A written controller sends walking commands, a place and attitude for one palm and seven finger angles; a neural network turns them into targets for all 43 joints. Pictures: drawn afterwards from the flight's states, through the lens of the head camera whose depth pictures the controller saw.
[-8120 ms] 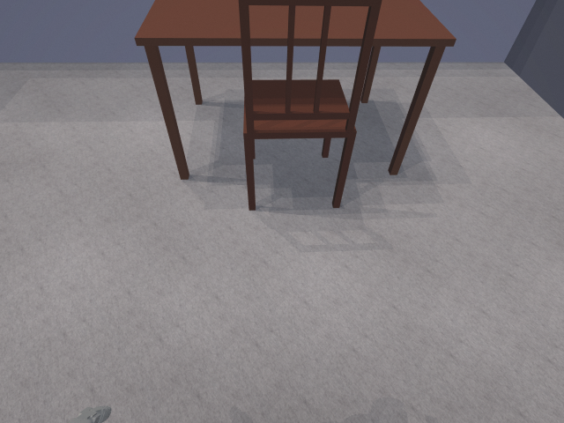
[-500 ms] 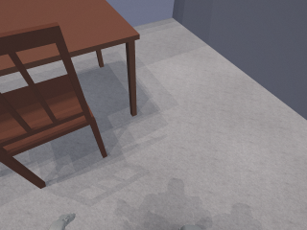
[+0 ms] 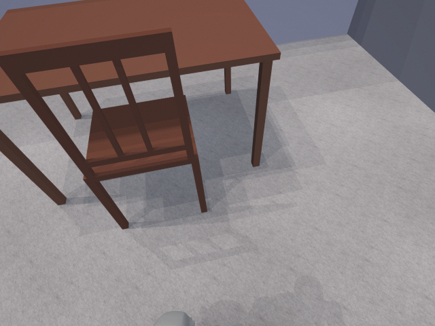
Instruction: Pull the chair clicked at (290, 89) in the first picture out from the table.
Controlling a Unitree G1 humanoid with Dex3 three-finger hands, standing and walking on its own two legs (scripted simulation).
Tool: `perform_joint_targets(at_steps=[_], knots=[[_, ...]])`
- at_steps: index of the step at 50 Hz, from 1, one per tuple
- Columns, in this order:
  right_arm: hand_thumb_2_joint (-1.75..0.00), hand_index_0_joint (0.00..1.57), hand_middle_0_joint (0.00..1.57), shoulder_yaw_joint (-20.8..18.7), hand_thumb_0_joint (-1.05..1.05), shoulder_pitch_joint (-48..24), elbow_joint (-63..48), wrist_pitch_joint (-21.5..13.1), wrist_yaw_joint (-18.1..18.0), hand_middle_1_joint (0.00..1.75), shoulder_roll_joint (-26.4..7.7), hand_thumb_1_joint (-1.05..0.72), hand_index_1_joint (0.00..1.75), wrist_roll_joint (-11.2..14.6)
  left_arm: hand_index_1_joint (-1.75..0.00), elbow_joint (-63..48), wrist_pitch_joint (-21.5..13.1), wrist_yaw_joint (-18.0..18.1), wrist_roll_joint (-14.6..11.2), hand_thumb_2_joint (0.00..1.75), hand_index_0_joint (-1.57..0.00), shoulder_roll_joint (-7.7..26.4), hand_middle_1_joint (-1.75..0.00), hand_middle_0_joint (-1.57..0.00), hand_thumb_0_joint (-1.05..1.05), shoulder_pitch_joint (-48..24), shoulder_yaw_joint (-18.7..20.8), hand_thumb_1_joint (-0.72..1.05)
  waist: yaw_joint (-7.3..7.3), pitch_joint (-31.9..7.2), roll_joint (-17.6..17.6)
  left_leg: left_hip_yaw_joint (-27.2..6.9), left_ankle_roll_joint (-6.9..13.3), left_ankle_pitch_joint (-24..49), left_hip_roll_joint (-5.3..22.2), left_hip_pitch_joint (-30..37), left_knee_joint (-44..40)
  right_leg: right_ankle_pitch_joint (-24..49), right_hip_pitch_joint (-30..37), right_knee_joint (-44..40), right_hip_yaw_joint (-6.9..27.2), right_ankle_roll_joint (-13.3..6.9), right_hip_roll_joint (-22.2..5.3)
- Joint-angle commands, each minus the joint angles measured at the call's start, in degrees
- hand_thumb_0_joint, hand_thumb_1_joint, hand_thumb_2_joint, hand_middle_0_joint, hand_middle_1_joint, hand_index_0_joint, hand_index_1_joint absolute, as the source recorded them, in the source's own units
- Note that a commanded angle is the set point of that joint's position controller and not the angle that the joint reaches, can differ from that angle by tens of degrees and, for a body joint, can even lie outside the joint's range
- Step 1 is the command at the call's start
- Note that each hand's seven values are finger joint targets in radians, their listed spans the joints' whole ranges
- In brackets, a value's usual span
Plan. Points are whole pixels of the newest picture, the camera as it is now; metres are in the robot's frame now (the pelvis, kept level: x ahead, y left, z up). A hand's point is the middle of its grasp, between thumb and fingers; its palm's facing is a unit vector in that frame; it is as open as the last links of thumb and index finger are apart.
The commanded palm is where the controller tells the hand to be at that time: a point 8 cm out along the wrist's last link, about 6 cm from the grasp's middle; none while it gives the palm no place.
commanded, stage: turn to face it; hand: left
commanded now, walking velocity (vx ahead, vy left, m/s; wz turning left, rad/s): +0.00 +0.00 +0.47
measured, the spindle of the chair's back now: (101, 117) +0.68 +0.40 -0.06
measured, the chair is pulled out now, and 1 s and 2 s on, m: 0.00 0.00 0.00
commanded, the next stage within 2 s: take the last steps up to it in 0.50 s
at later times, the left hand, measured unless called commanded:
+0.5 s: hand out of the picture +0.02 +0.26 -0.16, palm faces +0.24 -0.94 -0.26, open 7.4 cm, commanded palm none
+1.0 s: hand out of the picture -0.07 +0.17 -0.15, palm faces +0.39 -0.89 -0.22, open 7.3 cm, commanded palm none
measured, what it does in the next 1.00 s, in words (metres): steps on the spot, turning left: left foot, then right foot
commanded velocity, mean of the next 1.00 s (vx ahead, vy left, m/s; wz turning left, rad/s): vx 0.13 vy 0.00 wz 0.20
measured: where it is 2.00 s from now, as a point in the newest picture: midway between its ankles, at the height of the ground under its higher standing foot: (198, 296)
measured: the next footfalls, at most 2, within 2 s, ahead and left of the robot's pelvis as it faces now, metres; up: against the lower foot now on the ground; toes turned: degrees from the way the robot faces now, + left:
left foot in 0.14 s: +0.03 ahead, +0.15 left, +0.00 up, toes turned +10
right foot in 0.62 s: +0.06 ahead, -0.07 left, +0.00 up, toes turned +10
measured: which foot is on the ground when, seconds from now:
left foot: up 0.00-0.12, down 0.14-0.62, up 0.64-1.00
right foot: down 0.00-0.14, up 0.16-0.60, down 0.62-1.00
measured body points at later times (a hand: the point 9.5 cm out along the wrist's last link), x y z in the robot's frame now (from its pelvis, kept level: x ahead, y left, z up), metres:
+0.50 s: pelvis +0.00 +0.04 +0.00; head +0.01 +0.05 +0.45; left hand +0.01 +0.31 -0.14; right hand +0.14 -0.17 -0.14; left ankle -0.01 +0.14 -0.74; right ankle +0.02 -0.10 -0.69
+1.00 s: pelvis +0.04 +0.03 +0.01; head +0.04 +0.01 +0.46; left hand -0.09 +0.22 -0.14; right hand +0.13 -0.20 -0.16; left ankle +0.01 +0.19 -0.69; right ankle +0.02 -0.08 -0.74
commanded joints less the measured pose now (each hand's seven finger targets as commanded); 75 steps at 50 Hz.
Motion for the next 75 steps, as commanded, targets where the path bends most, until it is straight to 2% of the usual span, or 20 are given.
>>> perform_joint_targets(at_steps=[1, 5, 6, 7, 8, 13, 20, 28, 30, 31, 33, 38, 49, 54, 55, 57, 58, 61, 65, 75], knots=[[-0.9, 0.2, 0.2, 1.1, 0.0, -7.0, -6.9, -2.5, 0.4, 0.3, -1.5, -0.9, 0.3, 0.5, -0.3, -2.3, -0.5, 0.5, 0.2, 0.9, -0.2, 14.1, -0.3, -0.2, 0.0, 4.0, 3.9, 0.9, 3.88, -5.3, -14.5, 4.6, 1.2, -1.9, -1.0, 0.6, -11.9, 36.7, 6.6, -5.5, 6.0, -7.0, -12.7], [-0.9, 0.2, 0.2, 1.0, 0.0, -1.1, -5.9, -3.9, -0.1, 0.3, -3.4, -0.9, 0.3, 0.3, -0.3, -1.2, 0.0, 0.2, -0.5, 0.9, -0.2, 14.5, -0.3, -0.2, 0.0, 3.2, 4.4, 0.9, 0.33, -8.8, -11.0, 6.4, 3.3, 11.3, -1.7, 15.1, -33.7, 34.6, 3.3, 5.9, 1.3, -2.3, -11.4], [-0.9, 0.2, 0.2, -0.1, 0.0, 2.8, -5.3, -4.6, -0.3, 0.3, -8.3, -0.9, 0.3, -0.1, -0.3, -2.1, 0.1, -0.1, -1.0, 0.9, -0.2, 12.7, -0.3, -0.2, 0.0, 3.7, 4.1, 0.9, -1.89, -12.8, -1.0, -2.1, 6.5, 25.1, 5.9, 27.8, -37.7, 22.9, -7.2, 17.5, -0.5, 1.1, -8.2], [-0.9, 0.2, 0.2, -1.7, 0.0, 6.5, -4.9, -4.8, -0.6, 0.3, -14.9, -0.9, 0.3, 0.0, -0.3, -4.6, 0.2, -0.6, -1.2, 0.9, -0.2, 8.1, -0.3, -0.2, 0.0, 2.3, 2.8, 0.9, -3.62, -13.4, 17.6, -22.0, 14.9, 53.1, 21.8, 34.4, -37.9, -18.4, -23.7, 30.2, 0.6, 5.0, -0.3], [-0.9, 0.2, 0.2, -1.4, 0.0, 8.4, -3.9, -4.3, -1.0, 0.3, -15.1, -0.9, 0.3, 0.5, -0.3, -5.4, 0.9, 0.0, -0.7, 0.9, -0.2, 9.4, -0.3, -0.2, 0.0, 0.0, 2.4, 0.9, -3.87, -13.6, 10.4, -19.9, 18.2, 56.3, 24.5, 31.1, -36.4, -20.6, -23.6, 35.4, 6.8, 4.1, -0.7], [-0.9, 0.2, 0.2, 1.1, 0.0, -2.9, -6.4, -4.9, -2.2, 0.3, -7.6, -0.9, 0.3, 0.2, -0.3, -0.4, 1.6, -0.6, -0.8, 0.9, -0.2, 9.1, -0.3, -0.2, 0.0, 0.9, 2.8, 0.9, 0.95, -4.5, 8.8, -8.8, 13.7, 39.6, 12.0, 17.0, -40.6, -5.1, -19.8, 37.1, 9.2, 4.6, 0.1], [-0.9, 0.2, 0.2, 0.9, 0.0, -0.7, -5.6, -4.6, -2.0, 0.3, -6.9, -0.9, 0.3, 0.1, -0.3, -0.6, 1.8, -0.5, -0.7, 0.9, -0.2, 8.1, -0.3, -0.2, 0.0, -0.4, 2.4, 0.9, 0.13, -3.9, 6.4, -12.7, 15.1, 24.7, 11.8, 16.3, -44.1, -4.6, -17.8, 27.0, 9.2, 4.6, 2.0], [-0.9, 0.2, 0.2, 0.6, 0.0, -0.1, -4.0, -4.3, -2.1, 0.3, -5.9, -0.9, 0.3, -0.1, -0.3, -0.4, 0.1, 0.1, -1.3, 0.9, -0.2, 5.7, -0.3, -0.2, 0.0, 2.3, 1.9, 0.9, 1.82, -6.5, 6.5, -15.8, 13.8, 31.0, 9.9, 13.3, -37.7, 0.3, -4.2, 4.0, 8.1, 2.8, 5.8], [-0.9, 0.2, 0.2, 1.1, 0.0, 1.2, -3.2, -4.8, -1.8, 0.3, -2.3, -0.9, 0.3, 0.8, -0.3, 0.7, -1.2, 0.6, -0.8, 0.9, -0.2, 8.4, -0.3, -0.2, 0.0, 5.1, 2.2, 0.9, 2.95, -8.6, -1.9, -11.5, 8.5, 21.4, 4.4, 6.5, -29.3, 11.2, 7.7, -10.9, 13.8, 1.7, -0.2], [-0.9, 0.2, 0.2, 2.0, 0.0, 2.2, -3.8, -4.9, -1.5, 0.3, 1.5, -0.9, 0.3, 1.1, -0.3, 1.2, -1.9, 0.8, -0.2, 0.9, -0.2, 12.5, -0.3, -0.2, 0.0, 5.7, 2.8, 0.9, 2.35, -8.7, -15.0, -3.0, 4.4, 2.4, -3.8, -1.6, -21.0, 15.1, 11.1, -14.0, 27.1, -3.5, -12.7], [-0.9, 0.2, 0.2, 0.8, 0.0, 0.4, -3.4, -3.5, -1.6, 0.3, -1.6, -0.9, 0.3, -0.2, -0.3, 1.0, -1.9, 0.4, -0.6, 0.9, -0.2, 12.4, -0.3, -0.2, 0.0, 5.3, 3.1, 0.9, 3.61, -4.4, -15.8, -5.4, 4.4, -6.6, -2.4, -4.3, -4.6, 2.5, 2.1, -19.0, 31.6, -9.7, -16.4], [-0.9, 0.2, 0.2, 0.6, 0.0, 3.9, 0.6, -4.1, 0.0, 0.3, 0.2, -0.9, 0.3, -0.8, -0.3, 2.4, -3.5, 0.0, -0.5, 0.9, -0.2, 6.4, -0.3, -0.2, 0.0, 4.5, 1.9, 0.9, 1.57, 1.1, -8.2, -2.0, 3.6, 8.5, 1.0, -7.8, 3.9, -4.4, 0.6, -21.2, 18.0, -6.0, -8.6], [-0.9, 0.2, 0.2, 1.9, 0.0, -2.9, 0.2, -6.1, 0.3, 0.3, 3.0, -0.9, 0.3, -0.2, -0.3, 10.9, -4.4, -0.5, 0.2, 0.9, -0.2, 6.2, -0.3, -0.2, 0.0, 15.0, 1.7, 0.9, 4.42, 2.1, -10.3, 3.9, 4.2, 6.6, 2.6, -4.8, -16.2, 2.1, 5.3, -21.2, 15.4, -8.8, -9.7], [-0.9, 0.2, 0.2, 2.4, 0.0, 2.5, 2.5, -7.7, -0.3, 0.3, 3.5, -0.9, 0.3, 0.0, -0.3, 12.8, -3.7, -0.6, -0.2, 0.9, -0.2, 6.1, -0.3, -0.2, 0.0, 13.1, 2.0, 0.9, 0.79, 1.0, -8.3, 8.4, 5.3, 11.0, -0.1, 14.3, -30.5, 2.4, -4.2, -13.5, 10.6, -6.6, -6.7], [-0.9, 0.2, 0.2, 2.1, 0.0, 7.3, 4.2, -8.2, -0.9, 0.3, 2.0, -0.9, 0.3, -0.1, -0.3, 12.7, -3.5, -0.7, -0.3, 0.9, -0.2, 4.5, -0.3, -0.2, 0.0, 12.7, 1.8, 0.9, -1.46, -0.5, -3.8, 7.4, 5.5, 10.1, 0.2, 23.5, -34.1, 2.7, -9.1, -6.8, 9.0, -5.4, -4.5], [-0.9, 0.2, 0.2, -0.1, 0.0, 20.4, 7.4, -8.7, -2.3, 0.3, -7.8, -0.9, 0.3, -0.7, -0.3, 10.5, -3.6, -1.2, -0.7, 0.9, -0.2, -0.6, -0.3, -0.2, 0.0, 12.3, 0.7, 0.9, -5.25, -6.7, 17.3, -21.7, 13.1, 4.2, 22.0, 36.5, -46.1, -13.7, -25.2, 23.8, 1.8, -0.8, 5.6], [-0.9, 0.2, 0.2, 0.1, 0.0, 20.1, 7.5, -8.3, -2.7, 0.3, -7.5, -0.9, 0.3, -0.5, -0.3, 8.8, -3.4, -1.0, -0.3, 0.9, -0.2, 1.3, -0.3, -0.2, 0.0, 8.4, 0.9, 0.9, -5.83, -5.2, 12.5, -23.8, 15.4, -0.4, 23.7, 32.4, -48.4, -14.6, -27.8, 31.8, 6.7, -1.7, 4.5], [-0.9, 0.2, 0.2, 2.0, 0.0, 9.6, 4.8, -8.8, -3.0, 0.3, 0.0, -0.9, 0.3, -0.1, -0.3, 10.2, -2.8, -2.0, 0.1, 0.9, -0.2, 1.3, -0.3, -0.2, 0.0, 6.4, 1.6, 0.9, -1.2, 3.6, 6.0, -12.8, 13.9, 0.4, 18.2, 17.3, -51.9, -2.4, -26.8, 36.8, 9.7, -1.5, -0.2], [-0.9, 0.2, 0.2, 2.3, 0.0, 8.9, 4.1, -10.3, -3.2, 0.3, 1.6, -0.9, 0.3, 0.2, -0.3, 10.4, -1.8, -2.3, 0.1, 0.9, -0.2, -0.5, -0.3, -0.2, 0.0, 9.0, 1.8, 0.9, 1.83, 1.6, 4.2, -4.1, 14.5, 16.1, 14.9, 16.7, -52.1, 4.0, -24.0, 32.4, 8.9, 0.1, -0.1], [-0.9, 0.2, 0.2, 1.6, 0.0, 12.5, 6.8, -9.6, -3.1, 0.3, -0.5, -0.9, 0.3, -0.7, -0.3, 4.0, -2.1, -2.4, -0.3, 0.9, -0.2, 0.6, -0.3, -0.2, 0.0, -5.2, 1.9, 0.9, -0.39, 3.2, 4.7, 0.2, 13.9, 33.1, 15.0, 21.1, -45.4, 5.9, -19.1, 9.2, 5.3, -1.3, 2.5]])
